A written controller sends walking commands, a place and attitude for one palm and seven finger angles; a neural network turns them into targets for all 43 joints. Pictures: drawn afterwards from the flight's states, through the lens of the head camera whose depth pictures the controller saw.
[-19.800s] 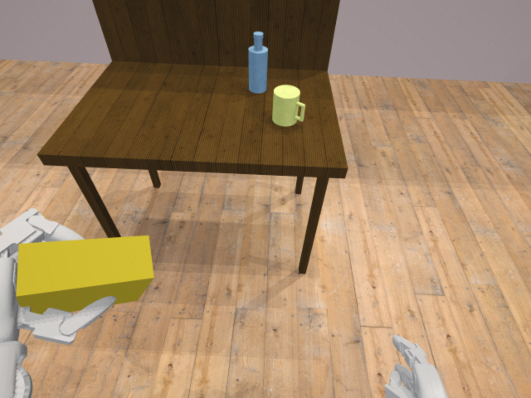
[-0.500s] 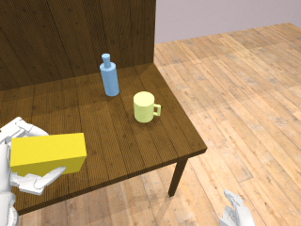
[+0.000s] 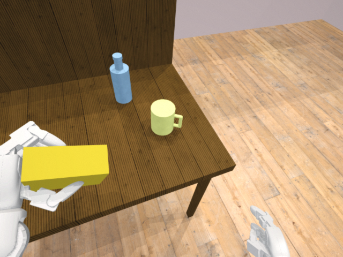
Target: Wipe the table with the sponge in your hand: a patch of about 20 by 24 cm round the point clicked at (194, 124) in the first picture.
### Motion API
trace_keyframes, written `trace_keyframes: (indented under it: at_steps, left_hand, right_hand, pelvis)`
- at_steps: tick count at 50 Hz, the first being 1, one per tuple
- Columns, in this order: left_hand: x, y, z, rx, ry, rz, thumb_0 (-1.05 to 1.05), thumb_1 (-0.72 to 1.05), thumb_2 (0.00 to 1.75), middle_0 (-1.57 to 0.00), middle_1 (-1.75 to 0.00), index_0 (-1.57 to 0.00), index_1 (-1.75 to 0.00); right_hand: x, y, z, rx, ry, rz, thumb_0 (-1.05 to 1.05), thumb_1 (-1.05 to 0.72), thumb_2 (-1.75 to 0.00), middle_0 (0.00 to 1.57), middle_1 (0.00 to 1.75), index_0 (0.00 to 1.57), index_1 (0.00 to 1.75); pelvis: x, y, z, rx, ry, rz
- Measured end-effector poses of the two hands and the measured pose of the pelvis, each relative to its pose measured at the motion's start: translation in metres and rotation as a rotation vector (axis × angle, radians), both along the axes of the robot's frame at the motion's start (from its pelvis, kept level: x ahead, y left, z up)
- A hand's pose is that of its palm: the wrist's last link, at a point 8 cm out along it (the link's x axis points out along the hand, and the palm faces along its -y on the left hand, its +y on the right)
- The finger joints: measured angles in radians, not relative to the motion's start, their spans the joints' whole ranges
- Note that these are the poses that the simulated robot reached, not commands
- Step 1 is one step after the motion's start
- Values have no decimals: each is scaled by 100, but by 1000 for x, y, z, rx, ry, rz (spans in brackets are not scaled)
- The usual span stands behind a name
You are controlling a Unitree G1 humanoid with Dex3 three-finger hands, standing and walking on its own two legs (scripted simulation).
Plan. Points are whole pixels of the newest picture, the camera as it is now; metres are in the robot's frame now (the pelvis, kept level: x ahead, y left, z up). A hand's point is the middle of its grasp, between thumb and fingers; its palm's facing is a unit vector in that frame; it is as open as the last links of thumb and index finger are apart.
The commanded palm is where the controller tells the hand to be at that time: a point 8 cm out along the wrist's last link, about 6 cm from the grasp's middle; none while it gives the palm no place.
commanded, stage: look again from close up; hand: left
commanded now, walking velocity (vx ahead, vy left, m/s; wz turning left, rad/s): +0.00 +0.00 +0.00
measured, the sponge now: (80, 167) +0.24 +0.20 +0.13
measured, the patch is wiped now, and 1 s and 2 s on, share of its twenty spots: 0.00 0.00 0.00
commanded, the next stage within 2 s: come to a stop and stand still in 0.18 s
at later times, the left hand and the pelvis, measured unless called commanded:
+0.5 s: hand (13, 153) +0.23 +0.29 +0.17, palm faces +0.46 -0.81 -0.37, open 9.6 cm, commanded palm +0.15 +0.29 +0.18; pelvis -0.01 +0.01 +0.00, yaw +0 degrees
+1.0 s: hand (39, 169) +0.22 +0.25 +0.15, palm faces +0.38 -0.86 -0.34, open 9.6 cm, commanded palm +0.15 +0.28 +0.18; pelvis -0.01 +0.00 +0.00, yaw +0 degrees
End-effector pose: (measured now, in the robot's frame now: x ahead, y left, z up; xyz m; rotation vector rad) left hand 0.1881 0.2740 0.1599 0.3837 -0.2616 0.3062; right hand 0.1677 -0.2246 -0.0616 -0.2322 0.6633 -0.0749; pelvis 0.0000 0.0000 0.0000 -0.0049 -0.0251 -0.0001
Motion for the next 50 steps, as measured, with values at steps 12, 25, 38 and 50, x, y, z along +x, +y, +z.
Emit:
trace_keyframes:
  at_steps: [12,25,38,50]
  left_hand:
    - [-15,46,16,98,-81,94,0,-44,102,-81,-134,-79,-133]
    - [2,52,21,103,-97,101,0,-44,102,-81,-134,-79,-133]
    - [-34,35,2,76,-7,99,0,-44,102,-80,-134,-78,-134]
    - [-10,14,4,34,-41,27,0,-44,102,-80,-135,-78,-134]
  right_hand:
    - [-4,17,1,-32,36,19,2,-90,-90,20,30,21,30]
    - [9,38,0,51,-58,75,2,-90,-90,20,30,21,30]
    - [-27,7,-9,-6,38,3,2,-90,-90,20,30,21,30]
    - [-12,-3,3,-41,-3,-19,2,-90,-90,20,30,20,30]
  pelvis:
    - [2,7,-1,-12,-3,21]
    - [-13,14,-4,2,-17,-5]
    - [-14,0,-2,-4,-11,11]
    - [-6,3,0,-11,0,5]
